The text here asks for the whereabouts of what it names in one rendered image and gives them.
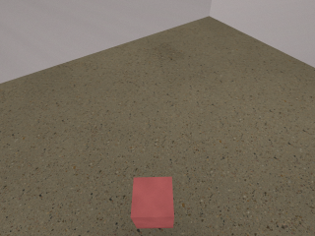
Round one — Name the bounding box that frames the carton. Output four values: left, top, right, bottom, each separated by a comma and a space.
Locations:
130, 176, 174, 229

